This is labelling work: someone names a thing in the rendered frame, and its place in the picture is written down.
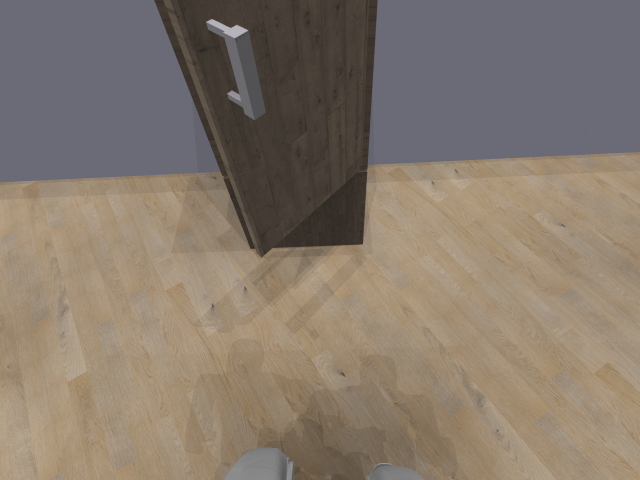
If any robot right shin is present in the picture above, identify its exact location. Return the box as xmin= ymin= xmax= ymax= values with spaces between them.
xmin=369 ymin=463 xmax=393 ymax=476

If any handle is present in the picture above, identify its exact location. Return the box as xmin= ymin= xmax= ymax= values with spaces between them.
xmin=206 ymin=19 xmax=266 ymax=120

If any cupboard door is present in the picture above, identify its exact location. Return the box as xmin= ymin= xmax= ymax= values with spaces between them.
xmin=163 ymin=0 xmax=368 ymax=257

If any left robot thigh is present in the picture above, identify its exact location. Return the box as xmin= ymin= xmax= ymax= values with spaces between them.
xmin=224 ymin=448 xmax=294 ymax=480

